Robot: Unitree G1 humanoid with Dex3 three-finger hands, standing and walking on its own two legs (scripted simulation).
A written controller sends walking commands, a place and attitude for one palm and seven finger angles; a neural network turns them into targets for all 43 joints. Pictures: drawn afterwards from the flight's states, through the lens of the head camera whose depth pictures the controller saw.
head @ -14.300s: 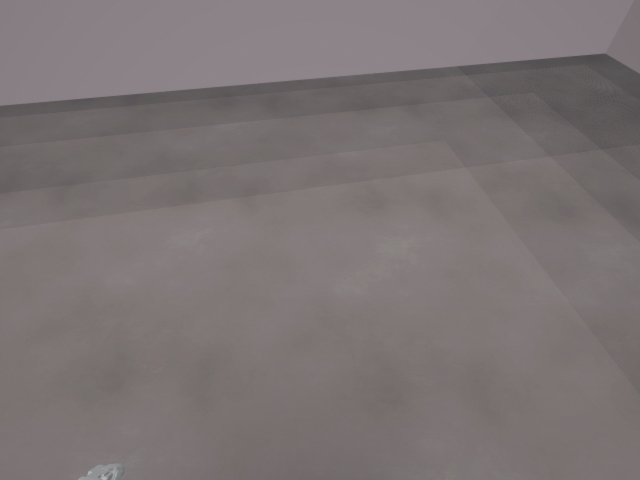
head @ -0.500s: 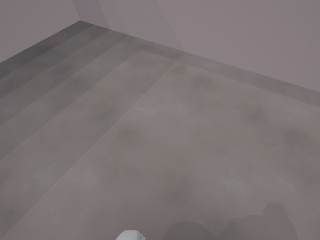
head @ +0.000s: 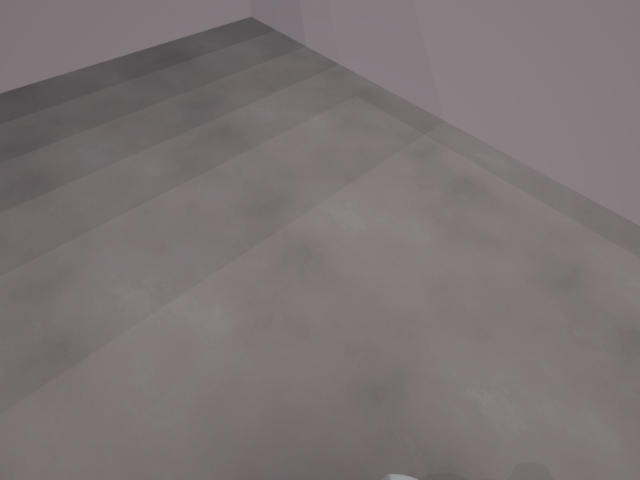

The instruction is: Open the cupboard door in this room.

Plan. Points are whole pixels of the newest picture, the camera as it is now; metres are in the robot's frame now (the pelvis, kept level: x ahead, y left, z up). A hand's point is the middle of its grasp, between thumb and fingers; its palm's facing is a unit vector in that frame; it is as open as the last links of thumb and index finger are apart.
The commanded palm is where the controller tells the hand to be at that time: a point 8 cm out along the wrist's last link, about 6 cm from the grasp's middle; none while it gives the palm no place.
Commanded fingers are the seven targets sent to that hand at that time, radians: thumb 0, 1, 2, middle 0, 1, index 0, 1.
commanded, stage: turn or walk to find it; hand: left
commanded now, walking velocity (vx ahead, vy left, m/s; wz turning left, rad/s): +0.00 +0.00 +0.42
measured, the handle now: out of the picture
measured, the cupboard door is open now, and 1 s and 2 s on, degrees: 0 0 0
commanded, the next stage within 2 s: none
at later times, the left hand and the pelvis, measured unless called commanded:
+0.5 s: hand out of the picture +0.00 +0.15 -0.16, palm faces +0.23 -0.94 -0.26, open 7.4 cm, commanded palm none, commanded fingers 0.00 0.90 0.90 -0.20 -0.30 -0.20 -0.30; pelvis -0.02 -0.05 +0.00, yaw +13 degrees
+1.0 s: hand out of the picture -0.06 +0.21 -0.17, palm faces +0.43 -0.87 -0.26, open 7.4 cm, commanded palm none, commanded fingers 0.00 0.90 0.90 -0.20 -0.30 -0.20 -0.30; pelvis -0.05 -0.01 +0.00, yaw +24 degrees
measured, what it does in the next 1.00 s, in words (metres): steps on the spot, turning left: right foot, then left foot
